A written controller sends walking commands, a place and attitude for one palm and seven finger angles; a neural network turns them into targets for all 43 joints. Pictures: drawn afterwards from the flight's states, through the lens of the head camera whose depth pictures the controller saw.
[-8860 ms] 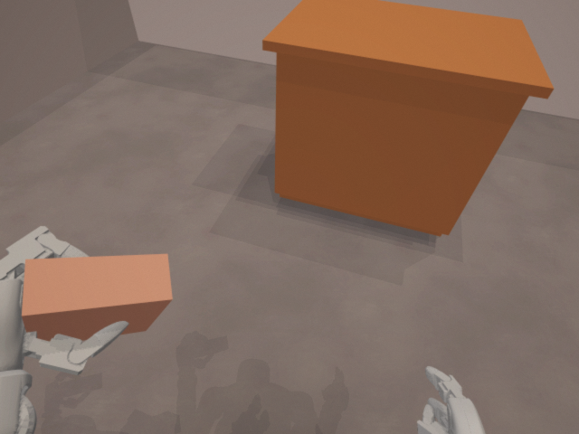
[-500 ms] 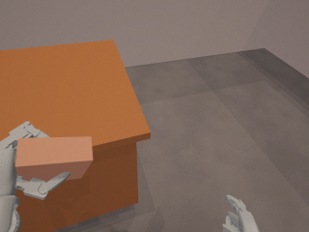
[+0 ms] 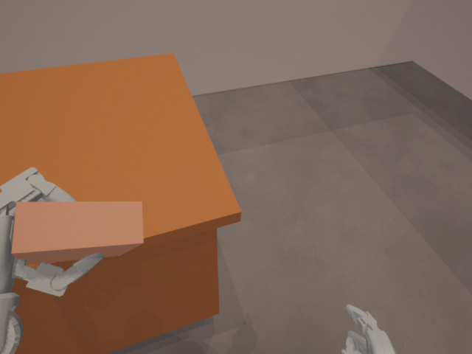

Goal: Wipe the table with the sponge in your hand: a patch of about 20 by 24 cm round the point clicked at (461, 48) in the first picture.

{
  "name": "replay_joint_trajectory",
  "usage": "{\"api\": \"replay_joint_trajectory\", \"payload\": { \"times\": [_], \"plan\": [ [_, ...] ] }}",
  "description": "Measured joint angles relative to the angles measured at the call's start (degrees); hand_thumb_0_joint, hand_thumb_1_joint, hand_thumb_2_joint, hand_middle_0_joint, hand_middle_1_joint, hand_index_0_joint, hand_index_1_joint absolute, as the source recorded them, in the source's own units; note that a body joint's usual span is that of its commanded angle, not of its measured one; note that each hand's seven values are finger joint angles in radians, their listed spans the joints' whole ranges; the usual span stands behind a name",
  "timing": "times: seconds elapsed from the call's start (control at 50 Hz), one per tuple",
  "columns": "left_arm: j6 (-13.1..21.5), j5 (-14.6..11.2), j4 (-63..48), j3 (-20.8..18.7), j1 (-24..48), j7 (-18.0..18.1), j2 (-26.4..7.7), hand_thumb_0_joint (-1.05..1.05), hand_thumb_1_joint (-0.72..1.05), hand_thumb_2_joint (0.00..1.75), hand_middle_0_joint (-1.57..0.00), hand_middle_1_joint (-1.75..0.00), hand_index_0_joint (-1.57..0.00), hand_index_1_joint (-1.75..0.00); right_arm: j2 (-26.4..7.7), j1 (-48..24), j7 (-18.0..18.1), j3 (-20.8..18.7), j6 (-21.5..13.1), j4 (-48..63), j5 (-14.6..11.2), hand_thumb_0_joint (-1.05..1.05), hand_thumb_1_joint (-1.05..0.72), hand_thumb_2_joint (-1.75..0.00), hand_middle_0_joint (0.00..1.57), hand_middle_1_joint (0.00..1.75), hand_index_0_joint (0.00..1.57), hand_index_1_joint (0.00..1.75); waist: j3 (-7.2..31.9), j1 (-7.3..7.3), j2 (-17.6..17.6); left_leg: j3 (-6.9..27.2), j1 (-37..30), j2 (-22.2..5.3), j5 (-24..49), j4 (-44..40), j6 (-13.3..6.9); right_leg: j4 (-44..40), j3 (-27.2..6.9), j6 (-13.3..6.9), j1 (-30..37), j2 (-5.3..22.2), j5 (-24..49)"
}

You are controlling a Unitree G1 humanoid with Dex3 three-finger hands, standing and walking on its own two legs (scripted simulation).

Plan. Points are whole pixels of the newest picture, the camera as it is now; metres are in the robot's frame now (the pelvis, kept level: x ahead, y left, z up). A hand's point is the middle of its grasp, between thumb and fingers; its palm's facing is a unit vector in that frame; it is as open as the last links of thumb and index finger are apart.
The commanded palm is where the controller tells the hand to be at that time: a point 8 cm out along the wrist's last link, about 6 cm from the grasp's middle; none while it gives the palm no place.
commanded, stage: shuffle to correct the standing spot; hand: left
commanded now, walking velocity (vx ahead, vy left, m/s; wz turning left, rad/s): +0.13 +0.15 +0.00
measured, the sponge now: (97, 233) +0.23 +0.20 +0.15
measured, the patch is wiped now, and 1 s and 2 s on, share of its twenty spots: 0.00 0.00 0.00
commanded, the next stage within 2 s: come to a stop and stand still in 0.44 s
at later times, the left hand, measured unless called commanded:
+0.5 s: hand (46, 190) +0.28 +0.27 +0.18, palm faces +0.36 -0.80 -0.48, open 9.4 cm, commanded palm +0.23 +0.32 +0.19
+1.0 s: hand (24, 170) +0.30 +0.31 +0.18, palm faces +0.37 -0.84 -0.40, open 9.4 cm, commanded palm +0.26 +0.35 +0.19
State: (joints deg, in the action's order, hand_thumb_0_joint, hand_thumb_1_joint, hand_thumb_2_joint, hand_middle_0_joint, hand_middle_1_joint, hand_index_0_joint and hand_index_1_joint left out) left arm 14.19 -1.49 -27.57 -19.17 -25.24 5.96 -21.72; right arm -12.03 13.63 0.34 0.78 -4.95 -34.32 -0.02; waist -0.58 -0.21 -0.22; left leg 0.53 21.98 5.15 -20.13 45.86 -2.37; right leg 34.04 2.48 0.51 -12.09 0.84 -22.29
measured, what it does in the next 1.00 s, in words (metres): walks ahead: left foot, then right foot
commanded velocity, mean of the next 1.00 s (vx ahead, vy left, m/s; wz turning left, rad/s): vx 0.02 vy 0.03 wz -0.06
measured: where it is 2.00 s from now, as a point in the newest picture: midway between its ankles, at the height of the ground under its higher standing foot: outside the picture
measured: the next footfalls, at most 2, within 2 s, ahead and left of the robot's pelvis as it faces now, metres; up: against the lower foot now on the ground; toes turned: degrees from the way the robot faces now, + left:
left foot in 0.12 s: +0.11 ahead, +0.14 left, +0.00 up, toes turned +0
right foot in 0.32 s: +0.09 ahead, -0.06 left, +0.00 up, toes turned -5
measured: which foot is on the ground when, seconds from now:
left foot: up 0.00-0.10, down 0.12-0.32, up 0.34-0.60, down 0.62-1.00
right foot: down 0.00-0.12, up 0.14-0.30, down 0.32-0.64, up 0.66-0.76, down 0.78-1.00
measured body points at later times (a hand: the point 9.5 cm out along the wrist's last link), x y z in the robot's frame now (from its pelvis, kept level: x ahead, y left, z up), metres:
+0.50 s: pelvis +0.07 +0.04 +0.01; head +0.09 +0.02 +0.46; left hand +0.25 +0.31 +0.20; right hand +0.21 -0.20 -0.10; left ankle +0.07 +0.18 -0.65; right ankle +0.05 -0.06 -0.72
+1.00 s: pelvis +0.10 +0.08 +0.01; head +0.10 +0.08 +0.46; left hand +0.28 +0.35 +0.20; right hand +0.26 -0.14 -0.08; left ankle +0.11 +0.20 -0.73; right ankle +0.09 -0.02 -0.72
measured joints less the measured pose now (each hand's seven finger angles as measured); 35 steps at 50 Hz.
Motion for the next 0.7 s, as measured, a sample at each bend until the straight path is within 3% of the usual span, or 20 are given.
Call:
{"api": "replay_joint_trajectory", "payload": {
  "times": [0.04, 0.06, 0.1, 0.14, 0.18, 0.22, 0.26, 0.32, 0.34, 0.38, 0.42, 0.46, 0.5, 0.56, 0.62, 0.66, 0.7],
  "plan": [
    [1.0, 0.0, -1.5, 0.0, -0.6, 0.0, -0.2, 0.00, -0.44, 1.03, -0.80, -1.39, -0.80, -1.38, -0.3, -0.1, -0.5, -0.2, 0.6, -0.3, -0.2, 0.01, -0.91, -0.90, 0.21, 0.30, 0.20, 0.30, -0.6, 0.35, 1.2, -0.4, 2.9, -1.6, -4.1, 5.2, 0.3, 1.4, -0.2, 0.2, 0.3, 0.8, -1.4],
    [1.3, 0.1, -2.3, -0.4, -1.2, 0.1, -0.3, 0.00, -0.44, 1.03, -0.80, -1.38, -0.80, -1.38, -0.5, -0.2, -0.6, -0.3, 1.0, -0.3, -0.1, 0.01, -0.91, -0.90, 0.21, 0.30, 0.20, 0.30, -0.9, 0.51, 1.8, -0.3, 3.5, -2.8, -4.3, 4.5, 0.2, 2.4, -0.5, 0.5, 0.3, 1.2, -2.2],
    [1.3, 0.0, -3.9, -1.7, -2.4, 0.3, -0.5, 0.00, -0.44, 1.03, -0.80, -1.38, -0.80, -1.38, -1.2, -0.3, -0.5, -0.5, 1.6, 0.1, -0.1, 0.01, -0.91, -0.90, 0.21, 0.30, 0.20, 0.30, -1.6, 0.47, 2.6, 0.0, 2.0, -5.1, 2.1, -3.3, 0.4, 5.7, -1.0, 1.3, 0.1, 2.3, -4.6],
    [0.7, 0.0, -4.1, -3.0, -2.3, 0.5, -0.7, 0.00, -0.44, 1.03, -0.80, -1.38, -0.80, -1.38, -1.3, -1.4, 0.2, -1.4, 1.6, -0.1, -0.2, 0.01, -0.91, -0.90, 0.21, 0.30, 0.20, 0.30, -2.8, 0.90, 3.2, -1.2, 0.9, -4.7, 4.2, -4.0, 0.7, 14.3, -2.8, 0.7, -2.5, 3.3, -7.2],
    [0.3, 0.3, -2.0, -3.8, -1.2, 0.8, -1.1, 0.00, -0.44, 1.03, -0.80, -1.38, -0.81, -1.38, -0.1, -2.5, 1.0, -1.9, 1.3, -0.7, 0.0, 0.01, -0.91, -0.90, 0.20, 0.30, 0.20, 0.30, -3.4, 1.41, 3.6, -3.0, -0.2, -4.1, 2.1, -3.4, 1.0, 25.2, -4.7, -0.2, -6.8, 2.1, -9.4],
    [-0.7, 0.3, 0.4, -4.0, -0.1, 0.8, -1.4, 0.00, -0.44, 1.03, -0.80, -1.38, -0.81, -1.38, 1.2, -2.8, 1.2, -1.4, 0.6, -0.7, 0.1, 0.01, -0.91, -0.90, 0.20, 0.30, 0.20, 0.30, -2.9, 0.91, 3.1, -3.2, -1.2, -3.7, 2.1, -5.4, 0.8, 30.4, -3.7, -0.4, -10.3, 1.1, -9.7],
    [-1.5, 0.3, 1.4, -3.7, 1.2, 0.8, -1.2, 0.00, -0.44, 1.03, -0.80, -1.38, -0.80, -1.38, 1.9, -2.4, 1.1, -0.6, -0.4, -0.4, -0.2, 0.01, -0.91, -0.90, 0.20, 0.30, 0.20, 0.30, -2.6, 0.58, 2.2, -2.9, -2.1, -3.5, 3.3, -7.7, 0.7, 26.7, -1.5, -0.5, -11.2, 0.7, -8.5],
    [-1.6, 0.2, -0.1, -3.5, 0.9, 1.0, -1.2, 0.00, -0.44, 1.03, -0.80, -1.38, -0.80, -1.38, 2.2, -1.5, 0.6, 0.7, -1.5, 0.6, -0.6, 0.01, -0.91, -0.90, 0.20, 0.30, 0.20, 0.30, -1.9, 0.54, 1.1, -2.8, -1.6, -3.3, 2.9, -7.5, 1.1, 9.6, 1.1, -1.0, -7.7, 0.7, -2.8],
    [-1.3, 0.3, -1.0, -3.4, 0.4, 0.9, -1.2, 0.00, -0.44, 1.03, -0.80, -1.39, -0.80, -1.38, 2.1, -1.4, 0.4, 0.9, -1.6, 0.8, -0.6, 0.01, -0.91, -0.90, 0.20, 0.30, 0.20, 0.30, -1.7, 0.43, 0.6, -2.7, -0.4, -3.3, 0.7, -4.7, 0.9, 7.4, 1.4, -2.0, -7.3, 0.7, 0.5],
    [-0.8, 0.2, -1.4, -2.0, -0.2, 0.5, 0.0, 0.00, -0.44, 1.03, -0.80, -1.39, -0.80, -1.38, 1.3, -1.6, 0.0, 0.8, -0.7, -0.5, -0.1, 0.01, -0.91, -0.90, 0.20, 0.30, 0.20, 0.30, -1.7, -0.27, -1.1, -1.2, 3.0, -3.2, -2.3, 5.8, 1.5, 7.8, 2.7, -3.2, -6.7, 0.5, 0.3],
    [-0.7, -0.2, -0.8, -0.7, -1.3, 0.0, 1.2, 0.00, -0.44, 1.03, -0.80, -1.38, -0.80, -1.38, 0.4, -1.1, -0.4, 0.4, 0.2, -2.1, -0.1, 0.01, -0.91, -0.90, 0.21, 0.30, 0.20, 0.30, -1.1, -0.21, -1.5, -1.0, 6.1, -3.2, -1.8, 15.0, 2.4, 5.6, 3.0, -3.2, -4.9, 1.0, 0.1],
    [-0.5, -0.3, 0.0, -0.7, -3.1, 0.0, 1.7, 0.00, -0.44, 1.03, -0.80, -1.38, -0.80, -1.38, -0.3, -0.7, -0.3, 0.2, 1.0, -2.8, -0.1, 0.01, -0.91, -0.90, 0.21, 0.30, 0.20, 0.30, -0.6, 0.04, -0.9, -1.4, 8.1, -4.3, -0.4, 19.0, 2.9, 2.5, 2.4, -2.6, -3.4, 1.7, 1.0],
    [0.0, 0.0, 0.9, -1.6, -4.5, 0.3, 1.2, 0.00, -0.44, 1.03, -0.80, -1.38, -0.81, -1.38, -0.8, -0.5, 0.1, -0.2, 1.5, -2.8, 0.0, 0.01, -0.91, -0.90, 0.21, 0.30, 0.20, 0.30, -0.8, 0.27, 0.2, -1.7, 8.5, -5.8, 0.9, 16.1, 2.8, 0.2, 1.6, -2.0, -2.4, 2.7, 2.0],
    [-0.4, 0.2, 1.5, -2.7, -4.8, 0.9, 0.5, 0.00, -0.44, 1.03, -0.81, -1.38, -0.81, -1.38, -1.7, -0.4, 0.9, -1.1, 1.1, -2.0, 0.1, 0.01, -0.91, -0.90, 0.20, 0.30, 0.20, 0.30, -2.2, 0.87, 1.6, -2.5, 4.8, -7.8, 4.3, 1.4, 2.1, -0.8, 0.6, -0.8, -1.2, 4.2, 2.1],
    [-1.4, 0.2, -0.5, -2.6, -3.7, 1.7, 0.7, 0.00, -0.44, 1.03, -0.80, -1.38, -0.81, -1.38, -3.3, -0.8, 2.0, -2.1, -0.3, -1.1, 0.1, 0.01, -0.91, -0.90, 0.20, 0.30, 0.20, 0.30, -3.6, 1.45, 1.1, -3.8, -2.0, -8.3, 13.1, -13.4, 1.5, 2.2, 0.0, 0.7, -0.8, 4.7, -0.2],
    [-1.7, 0.1, -1.7, -2.6, -1.6, 2.1, -0.1, 0.00, -0.44, 1.03, -0.80, -1.38, -0.80, -1.38, -2.7, -2.2, 2.9, -3.0, -0.9, -1.2, -0.2, 0.01, -0.91, -0.90, 0.20, 0.30, 0.20, 0.30, -4.2, 1.62, 1.9, -4.5, -3.8, -7.8, 8.3, -14.2, 3.8, 8.2, -1.5, 1.0, -2.8, 5.3, -2.4],
    [-1.8, 0.3, -1.2, -2.7, 1.3, 2.5, -1.2, 0.00, -0.44, 1.03, -0.80, -1.38, -0.80, -1.38, -0.4, -3.9, 3.2, -3.0, -1.2, -1.3, -0.4, 0.01, -0.91, -0.90, 0.20, 0.30, 0.20, 0.30, -4.8, 1.85, 4.2, -5.4, -4.3, -6.9, 7.1, -13.3, 4.6, 13.6, -4.0, 0.5, -5.0, 4.5, -5.3]
  ]
}}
